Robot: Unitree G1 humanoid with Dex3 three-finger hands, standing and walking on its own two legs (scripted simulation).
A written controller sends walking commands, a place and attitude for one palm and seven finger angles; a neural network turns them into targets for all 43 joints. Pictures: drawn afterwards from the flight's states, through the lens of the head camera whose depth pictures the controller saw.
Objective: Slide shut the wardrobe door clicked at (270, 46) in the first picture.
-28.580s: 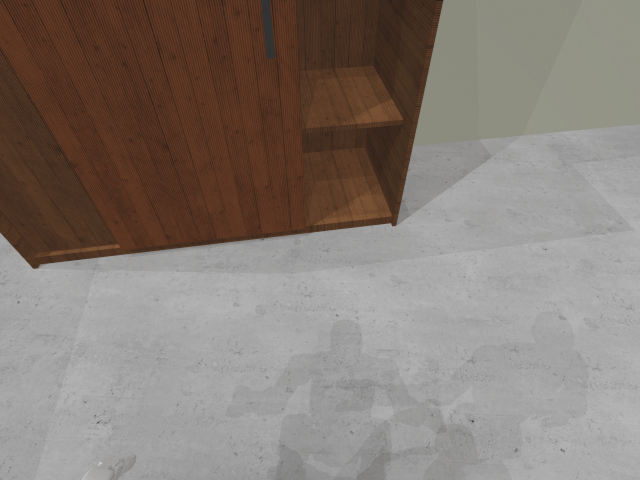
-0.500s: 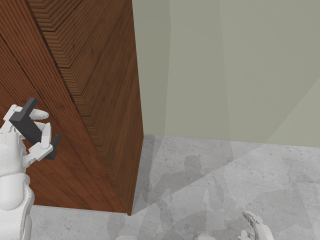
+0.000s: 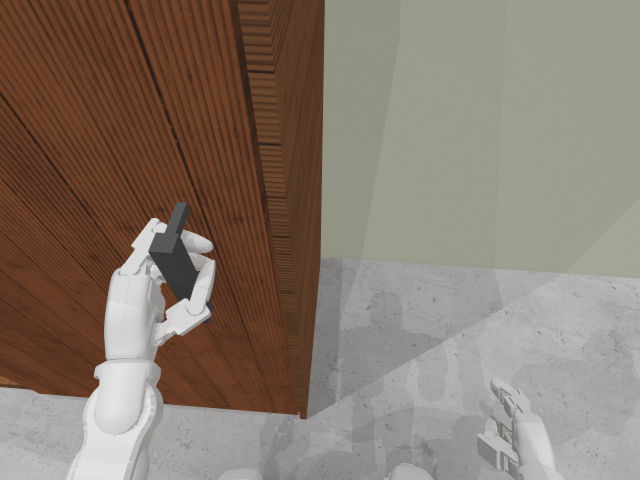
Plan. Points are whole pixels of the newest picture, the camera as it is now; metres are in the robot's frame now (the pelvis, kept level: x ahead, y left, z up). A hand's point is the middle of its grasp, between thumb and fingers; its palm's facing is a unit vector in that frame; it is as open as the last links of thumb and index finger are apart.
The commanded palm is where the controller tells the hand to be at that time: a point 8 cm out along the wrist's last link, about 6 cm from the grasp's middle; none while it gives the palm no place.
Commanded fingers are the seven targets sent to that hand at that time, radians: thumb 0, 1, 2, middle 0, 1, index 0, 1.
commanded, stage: stop walking and hold the door there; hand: left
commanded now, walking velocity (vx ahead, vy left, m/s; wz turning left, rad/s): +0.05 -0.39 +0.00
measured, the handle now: (191, 267) +0.31 +0.17 +0.11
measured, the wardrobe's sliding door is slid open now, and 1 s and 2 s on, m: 0.00 0.00 0.00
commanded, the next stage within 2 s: loosen the grip on the handle in 0.64 s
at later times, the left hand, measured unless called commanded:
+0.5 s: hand (203, 301) +0.27 +0.14 +0.12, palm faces +0.05 -1.00 -0.07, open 5.2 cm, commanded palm +0.24 +0.17 +0.11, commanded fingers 0.00 0.90 0.90 -0.45 -1.40 -0.45 -1.40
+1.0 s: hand (187, 305) +0.26 +0.15 +0.12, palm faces +0.17 -0.98 -0.05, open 9.2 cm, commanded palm +0.23 +0.19 +0.12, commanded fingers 0.00 -0.55 0.20 -0.40 -1.33 -0.40 -1.33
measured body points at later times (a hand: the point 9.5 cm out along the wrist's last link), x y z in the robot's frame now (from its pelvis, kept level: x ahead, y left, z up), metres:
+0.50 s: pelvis -0.01 +0.03 +0.02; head +0.02 +0.04 +0.47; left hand +0.26 +0.20 +0.12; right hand +0.17 -0.19 -0.08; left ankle -0.01 +0.14 -0.72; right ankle +0.02 -0.08 -0.71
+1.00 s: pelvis -0.03 +0.00 +0.01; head -0.07 -0.02 +0.46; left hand +0.24 +0.21 +0.13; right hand +0.17 -0.20 -0.06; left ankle -0.01 +0.14 -0.72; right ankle +0.01 -0.09 -0.72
